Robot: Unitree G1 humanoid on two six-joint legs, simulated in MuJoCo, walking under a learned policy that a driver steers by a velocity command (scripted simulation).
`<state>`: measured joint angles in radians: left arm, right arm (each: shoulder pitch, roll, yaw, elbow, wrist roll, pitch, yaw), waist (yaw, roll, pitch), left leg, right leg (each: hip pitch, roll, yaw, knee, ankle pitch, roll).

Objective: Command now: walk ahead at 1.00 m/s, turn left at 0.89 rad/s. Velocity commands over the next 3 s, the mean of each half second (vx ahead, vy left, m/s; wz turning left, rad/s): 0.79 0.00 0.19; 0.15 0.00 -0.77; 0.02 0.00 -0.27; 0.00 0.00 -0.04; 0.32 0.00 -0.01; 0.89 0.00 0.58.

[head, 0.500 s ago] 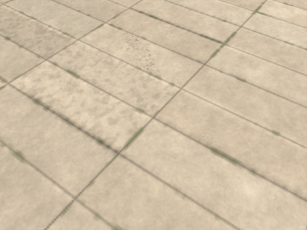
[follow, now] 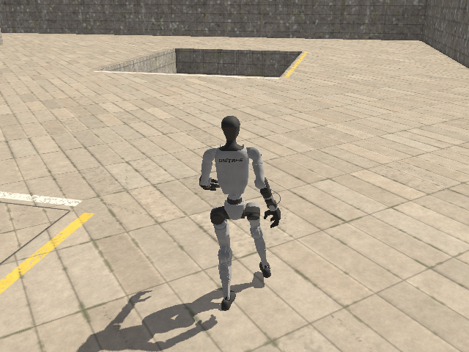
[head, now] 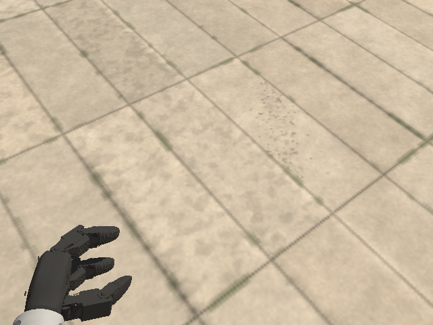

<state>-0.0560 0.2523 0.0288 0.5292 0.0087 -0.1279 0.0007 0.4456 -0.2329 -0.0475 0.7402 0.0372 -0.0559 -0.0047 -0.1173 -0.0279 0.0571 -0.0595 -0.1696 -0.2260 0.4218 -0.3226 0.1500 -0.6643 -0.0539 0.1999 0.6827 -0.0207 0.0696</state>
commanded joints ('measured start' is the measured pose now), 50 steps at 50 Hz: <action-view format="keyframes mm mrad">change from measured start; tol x32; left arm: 1 -91 85 38 -80 -32 -17 -6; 7 526 248 100 50 -38 -17 5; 28 742 95 36 185 -28 94 22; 50 347 304 109 -13 24 147 5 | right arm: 1 -46 -170 -53 -48 8 -10 -16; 50 -443 -197 -59 -97 -34 56 -5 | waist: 1 14 119 -4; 6 259 186 -254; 8 158 -562 -492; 11 232 48 -95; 17 99 -11 7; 28 103 308 -543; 33 176 169 -142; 50 193 -147 -189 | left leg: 1 -280 141 -197 -131 81 69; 6 -94 196 -144 385 668 -8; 8 -661 43 -6 1038 -201 -77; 9 -760 139 23 1074 -101 -67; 25 15 152 138 21 553 -108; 28 403 681 -312 156 1244 139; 31 48 514 -88 -30 590 108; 43 -142 518 302 -113 364 39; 50 -658 205 207 797 -270 -208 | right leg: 1 329 98 -114 -160 148 26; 6 707 26 -121 -129 -25 -95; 9 1081 -315 798 -447 -936 -310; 17 513 -116 150 -441 417 -304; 25 391 26 80 -157 304 -103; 28 96 105 4 610 -759 -10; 46 425 10 -262 -114 -139 -122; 48 681 -306 301 -300 347 -376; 50 613 -292 221 -334 235 -394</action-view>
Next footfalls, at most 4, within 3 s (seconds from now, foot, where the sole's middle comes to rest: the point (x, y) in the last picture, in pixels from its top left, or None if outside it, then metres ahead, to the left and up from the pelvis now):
0.12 right None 0.34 -0.17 -0.78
0.52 left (159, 282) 0.61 0.09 -0.78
0.92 right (243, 290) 0.56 -0.17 -0.78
1.32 left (171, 270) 0.65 0.05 -0.78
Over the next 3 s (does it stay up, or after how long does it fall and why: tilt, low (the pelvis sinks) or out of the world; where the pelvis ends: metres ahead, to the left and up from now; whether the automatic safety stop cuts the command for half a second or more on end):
stays up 0.91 -0.27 -0.04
